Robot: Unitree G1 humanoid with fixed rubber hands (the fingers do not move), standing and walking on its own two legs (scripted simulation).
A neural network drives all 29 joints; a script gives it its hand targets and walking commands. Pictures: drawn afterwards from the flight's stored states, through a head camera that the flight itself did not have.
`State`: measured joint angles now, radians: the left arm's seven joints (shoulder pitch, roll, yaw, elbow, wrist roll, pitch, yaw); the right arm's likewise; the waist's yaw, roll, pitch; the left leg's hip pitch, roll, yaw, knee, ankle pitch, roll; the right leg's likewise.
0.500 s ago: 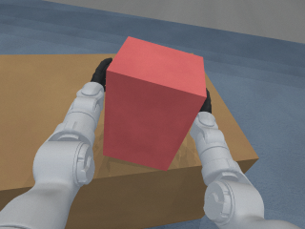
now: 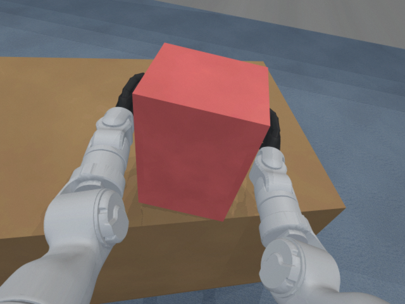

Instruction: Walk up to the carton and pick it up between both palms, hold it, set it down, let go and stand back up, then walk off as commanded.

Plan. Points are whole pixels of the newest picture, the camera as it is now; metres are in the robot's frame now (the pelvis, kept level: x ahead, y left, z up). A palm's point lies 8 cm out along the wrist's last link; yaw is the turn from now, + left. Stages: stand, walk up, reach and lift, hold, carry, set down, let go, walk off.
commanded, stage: set down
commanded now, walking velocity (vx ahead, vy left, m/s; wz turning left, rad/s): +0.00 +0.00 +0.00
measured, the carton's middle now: (196, 141) +0.41 +0.00 +0.10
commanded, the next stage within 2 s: none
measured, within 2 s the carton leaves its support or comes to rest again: rests again in 0.44 s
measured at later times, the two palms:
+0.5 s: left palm (122, 118) +0.47 +0.15 +0.12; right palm (271, 150) +0.39 -0.16 +0.09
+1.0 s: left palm (116, 141) +0.43 +0.16 +0.09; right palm (279, 165) +0.35 -0.17 +0.09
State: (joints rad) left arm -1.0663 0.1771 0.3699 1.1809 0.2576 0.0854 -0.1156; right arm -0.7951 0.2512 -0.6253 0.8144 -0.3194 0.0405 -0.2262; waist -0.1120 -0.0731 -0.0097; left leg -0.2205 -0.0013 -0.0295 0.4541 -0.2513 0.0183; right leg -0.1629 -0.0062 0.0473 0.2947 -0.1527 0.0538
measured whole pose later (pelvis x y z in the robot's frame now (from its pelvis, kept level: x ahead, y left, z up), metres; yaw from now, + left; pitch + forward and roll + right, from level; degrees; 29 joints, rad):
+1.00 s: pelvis -0.03 +0.00 -0.01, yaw -1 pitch +7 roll -3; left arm -0.87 0.36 -0.01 0.96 -0.19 0.19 -0.05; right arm -0.70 0.05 -0.12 0.71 0.20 0.13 -0.35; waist -0.14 -0.03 -0.05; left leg -0.43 0.02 -0.03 0.55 -0.23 0.01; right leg -0.37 0.01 0.05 0.37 -0.12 0.06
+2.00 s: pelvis -0.04 +0.00 -0.01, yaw +0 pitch -1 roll -3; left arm -0.31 0.43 -0.04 0.27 -0.27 0.40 -0.08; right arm -0.20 0.08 -0.05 0.12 0.19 0.34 -0.38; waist -0.06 -0.04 0.02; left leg -0.32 0.02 -0.03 0.61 -0.27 0.02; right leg -0.25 0.02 0.04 0.42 -0.16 0.05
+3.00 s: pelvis -0.02 +0.00 +0.00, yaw -2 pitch -8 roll -2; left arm 0.39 0.50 0.03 -0.31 -0.32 0.36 -0.12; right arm 0.55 0.00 0.07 -0.47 0.17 0.46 -0.31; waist 0.07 -0.01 0.12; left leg -0.08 0.02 0.01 0.51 -0.28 0.02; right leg -0.04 0.02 0.08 0.35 -0.17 0.04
